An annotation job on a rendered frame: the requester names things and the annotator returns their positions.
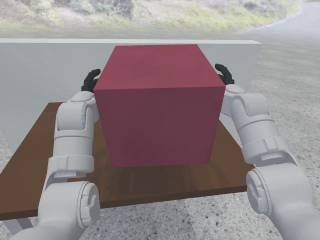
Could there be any right robot forearm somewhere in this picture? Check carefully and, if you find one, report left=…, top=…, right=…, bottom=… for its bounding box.
left=220, top=84, right=315, bottom=204

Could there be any right robot hand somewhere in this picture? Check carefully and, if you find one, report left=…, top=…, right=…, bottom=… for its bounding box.
left=215, top=63, right=235, bottom=85

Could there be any carton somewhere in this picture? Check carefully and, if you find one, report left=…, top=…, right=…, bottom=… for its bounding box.
left=93, top=44, right=226, bottom=167

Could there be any robot left upper arm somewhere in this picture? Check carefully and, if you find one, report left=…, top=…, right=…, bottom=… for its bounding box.
left=8, top=181, right=101, bottom=240

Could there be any table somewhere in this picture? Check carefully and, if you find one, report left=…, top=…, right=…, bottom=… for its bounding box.
left=0, top=102, right=256, bottom=236

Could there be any left robot hand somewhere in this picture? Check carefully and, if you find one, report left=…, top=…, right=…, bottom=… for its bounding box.
left=81, top=69, right=101, bottom=94

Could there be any robot right upper arm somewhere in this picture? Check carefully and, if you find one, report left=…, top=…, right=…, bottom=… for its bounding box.
left=246, top=162, right=320, bottom=240

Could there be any left robot forearm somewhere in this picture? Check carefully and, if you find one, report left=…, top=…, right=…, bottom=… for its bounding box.
left=38, top=91, right=100, bottom=222

